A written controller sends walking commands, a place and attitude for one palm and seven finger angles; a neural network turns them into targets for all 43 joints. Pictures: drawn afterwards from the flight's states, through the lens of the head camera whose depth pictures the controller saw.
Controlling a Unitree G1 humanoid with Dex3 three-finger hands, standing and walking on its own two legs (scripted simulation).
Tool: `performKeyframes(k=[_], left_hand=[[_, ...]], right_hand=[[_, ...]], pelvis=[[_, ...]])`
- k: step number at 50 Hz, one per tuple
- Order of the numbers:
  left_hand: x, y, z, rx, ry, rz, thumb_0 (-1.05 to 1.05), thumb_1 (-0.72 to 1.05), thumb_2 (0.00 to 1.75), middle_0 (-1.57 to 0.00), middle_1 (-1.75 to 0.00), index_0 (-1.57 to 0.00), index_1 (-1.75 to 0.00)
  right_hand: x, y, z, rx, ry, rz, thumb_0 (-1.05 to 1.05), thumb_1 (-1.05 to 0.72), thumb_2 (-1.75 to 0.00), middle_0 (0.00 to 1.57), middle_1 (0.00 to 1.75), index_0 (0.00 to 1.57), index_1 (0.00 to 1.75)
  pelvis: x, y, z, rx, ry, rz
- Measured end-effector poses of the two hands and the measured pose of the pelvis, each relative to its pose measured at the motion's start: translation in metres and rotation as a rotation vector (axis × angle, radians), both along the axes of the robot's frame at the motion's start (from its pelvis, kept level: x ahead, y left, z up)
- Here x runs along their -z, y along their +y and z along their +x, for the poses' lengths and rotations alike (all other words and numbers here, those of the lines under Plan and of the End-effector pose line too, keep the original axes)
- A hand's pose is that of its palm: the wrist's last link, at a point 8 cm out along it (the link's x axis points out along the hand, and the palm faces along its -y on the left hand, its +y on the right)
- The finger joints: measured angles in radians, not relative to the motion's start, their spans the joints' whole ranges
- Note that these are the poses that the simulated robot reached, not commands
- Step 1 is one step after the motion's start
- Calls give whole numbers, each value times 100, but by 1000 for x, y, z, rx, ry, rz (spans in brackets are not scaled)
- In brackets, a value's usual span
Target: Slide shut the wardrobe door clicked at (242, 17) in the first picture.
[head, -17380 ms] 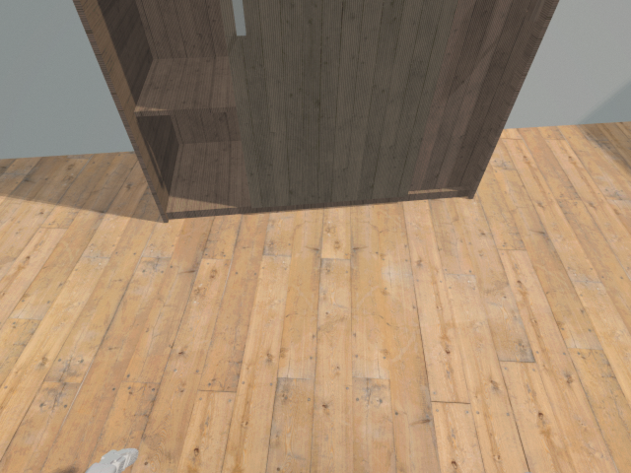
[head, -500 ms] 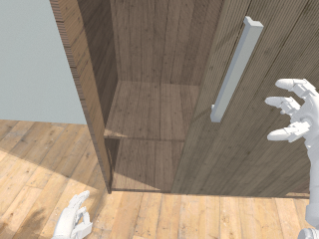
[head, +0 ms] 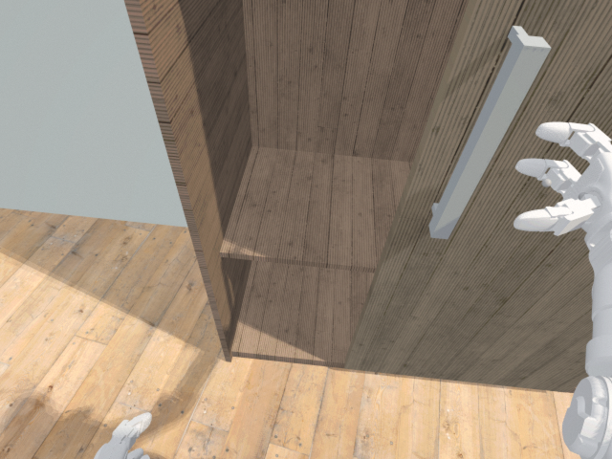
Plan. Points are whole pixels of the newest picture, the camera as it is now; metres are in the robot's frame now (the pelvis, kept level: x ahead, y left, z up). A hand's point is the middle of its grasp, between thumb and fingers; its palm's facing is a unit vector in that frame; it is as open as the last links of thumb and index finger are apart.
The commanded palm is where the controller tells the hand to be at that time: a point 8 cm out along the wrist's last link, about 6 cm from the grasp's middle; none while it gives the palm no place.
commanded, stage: move the hooked fingers beside the handle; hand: right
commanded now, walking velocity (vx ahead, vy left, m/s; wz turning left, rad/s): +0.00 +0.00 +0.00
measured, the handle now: (471, 148) +0.49 -0.16 +0.18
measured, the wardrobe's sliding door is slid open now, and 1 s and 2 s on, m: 0.37 0.37 0.37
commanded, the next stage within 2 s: none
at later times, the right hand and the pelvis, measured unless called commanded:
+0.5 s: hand (546, 182) +0.43 -0.24 +0.19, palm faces +0.04 +1.00 -0.01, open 14.0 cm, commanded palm +0.40 -0.29 +0.19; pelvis +0.00 +0.00 +0.00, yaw +1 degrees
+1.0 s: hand (536, 181) +0.44 -0.23 +0.18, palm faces +0.05 +1.00 -0.03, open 14.0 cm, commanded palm +0.41 -0.28 +0.19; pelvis +0.00 -0.01 +0.00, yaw +1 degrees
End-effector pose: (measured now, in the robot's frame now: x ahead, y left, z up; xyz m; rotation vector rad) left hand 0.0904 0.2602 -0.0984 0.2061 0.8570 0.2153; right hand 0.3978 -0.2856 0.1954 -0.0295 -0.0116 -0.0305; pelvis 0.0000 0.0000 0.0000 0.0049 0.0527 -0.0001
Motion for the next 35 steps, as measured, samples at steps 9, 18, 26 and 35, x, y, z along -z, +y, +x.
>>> performKeyframes(k=[9, 18, 26, 35], left_hand=[[3, 3, -15, -19, 52, 8, 1, 90, 90, -20, -30, -20, -30], [2, 2, -22, -35, 60, 7, 1, 90, 90, -20, -30, -20, -30], [1, -2, -18, -32, 48, 3, 1, 90, 90, -20, -30, -20, -30], [-1, -8, -8, 4, 34, 12, 1, 90, 90, -20, -30, -20, -30]], right_hand=[[3, 3, 10, 7, -15, 30, -1, 50, -30, 30, 120, 30, 120], [1, 1, 16, -4, -17, 3, -1, 50, -30, 30, 120, 30, 120], [9, -7, 8, 8, 0, 11, -1, 50, -30, 30, 120, 30, 120], [6, -6, 6, -2, -28, 22, -1, 51, -30, 30, 120, 30, 120]], pelvis=[[0, 0, 0, -3, 10, 2], [0, -3, 0, -12, 24, 4], [1, -5, 0, -12, 19, 5], [1, -8, -5, 4, 15, 8]])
